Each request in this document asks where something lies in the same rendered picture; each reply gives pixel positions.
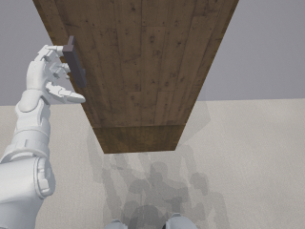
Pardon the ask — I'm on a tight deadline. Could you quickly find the left robot hand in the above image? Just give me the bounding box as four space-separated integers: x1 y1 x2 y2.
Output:
26 45 86 104

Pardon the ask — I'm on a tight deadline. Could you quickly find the robot left upper arm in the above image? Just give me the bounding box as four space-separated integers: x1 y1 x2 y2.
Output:
0 156 56 229

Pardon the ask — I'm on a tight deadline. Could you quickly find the robot right thigh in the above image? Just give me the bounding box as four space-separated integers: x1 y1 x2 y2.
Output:
165 216 198 229

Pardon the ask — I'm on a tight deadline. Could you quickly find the right robot shin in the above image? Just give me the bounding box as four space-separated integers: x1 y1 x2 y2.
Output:
171 213 181 218

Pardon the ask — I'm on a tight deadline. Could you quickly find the handle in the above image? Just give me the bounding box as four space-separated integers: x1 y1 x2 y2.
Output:
62 35 87 88

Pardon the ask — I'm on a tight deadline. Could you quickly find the left robot forearm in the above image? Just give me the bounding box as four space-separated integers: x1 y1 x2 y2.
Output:
0 89 51 164

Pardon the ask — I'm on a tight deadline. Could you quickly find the cupboard door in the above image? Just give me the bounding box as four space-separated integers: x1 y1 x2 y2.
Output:
38 0 234 128

